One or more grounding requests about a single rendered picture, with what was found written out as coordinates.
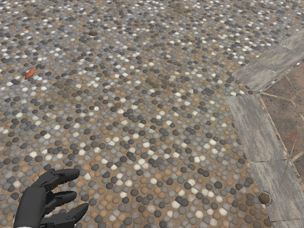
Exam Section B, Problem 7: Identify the robot left hand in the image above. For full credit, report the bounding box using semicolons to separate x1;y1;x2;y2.
13;168;89;228

